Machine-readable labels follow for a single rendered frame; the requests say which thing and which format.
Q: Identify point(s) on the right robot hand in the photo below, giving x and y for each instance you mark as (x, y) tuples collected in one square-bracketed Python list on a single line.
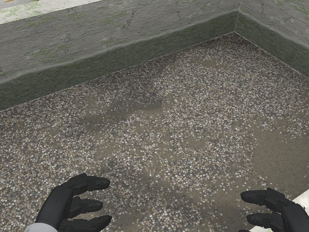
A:
[(286, 215)]

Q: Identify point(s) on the left robot forearm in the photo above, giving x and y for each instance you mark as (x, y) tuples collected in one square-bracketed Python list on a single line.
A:
[(40, 227)]

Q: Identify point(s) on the left robot hand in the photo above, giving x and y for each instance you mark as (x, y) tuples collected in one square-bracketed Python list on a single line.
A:
[(60, 205)]

